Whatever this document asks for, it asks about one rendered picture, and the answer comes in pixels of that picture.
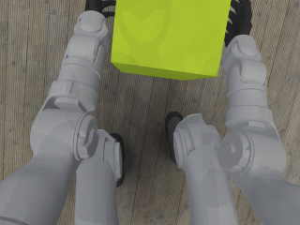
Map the robot right upper arm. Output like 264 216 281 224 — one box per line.
217 129 300 225

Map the right robot thigh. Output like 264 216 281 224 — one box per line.
173 121 239 225

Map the robot left foot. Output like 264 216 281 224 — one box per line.
110 133 125 188

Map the robot left upper arm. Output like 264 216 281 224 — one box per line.
0 108 99 225

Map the robot left forearm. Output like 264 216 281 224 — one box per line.
30 10 110 150

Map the robot left hand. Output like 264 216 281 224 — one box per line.
84 0 116 18

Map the robot right forearm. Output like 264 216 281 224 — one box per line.
222 35 282 144

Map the robot right hand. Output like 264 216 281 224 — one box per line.
224 0 252 48

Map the carton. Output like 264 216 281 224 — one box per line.
111 0 232 81

